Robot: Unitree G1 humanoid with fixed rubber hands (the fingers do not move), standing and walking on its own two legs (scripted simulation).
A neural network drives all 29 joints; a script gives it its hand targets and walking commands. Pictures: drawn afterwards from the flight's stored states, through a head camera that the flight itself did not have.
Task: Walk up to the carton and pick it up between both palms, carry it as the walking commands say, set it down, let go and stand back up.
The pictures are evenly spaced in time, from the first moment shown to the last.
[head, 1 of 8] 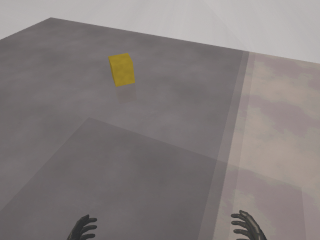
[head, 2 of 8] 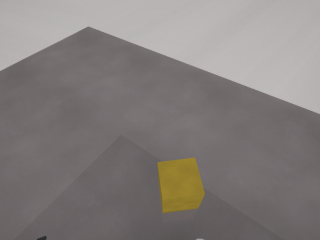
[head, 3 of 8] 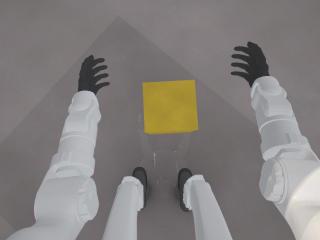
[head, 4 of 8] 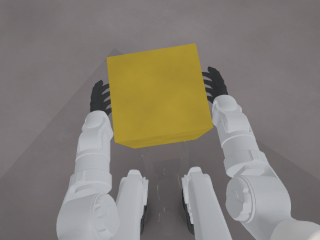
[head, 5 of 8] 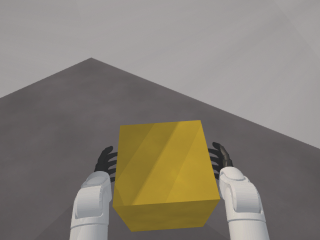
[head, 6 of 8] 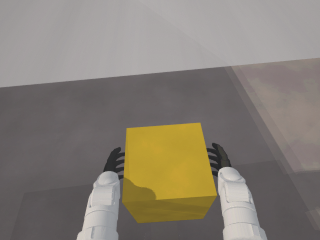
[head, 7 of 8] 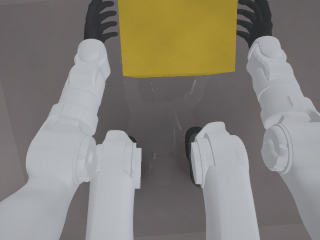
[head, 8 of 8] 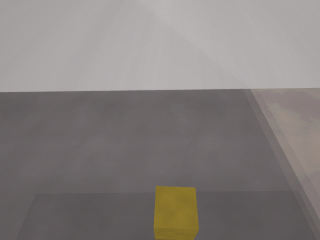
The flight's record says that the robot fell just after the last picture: no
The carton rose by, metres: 0.67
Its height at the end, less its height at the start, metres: +0.00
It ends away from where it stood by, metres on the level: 0.37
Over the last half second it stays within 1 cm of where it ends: yes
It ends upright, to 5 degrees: yes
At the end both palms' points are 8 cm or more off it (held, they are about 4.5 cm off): yes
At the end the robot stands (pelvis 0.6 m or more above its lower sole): yes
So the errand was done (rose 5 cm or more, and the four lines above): yes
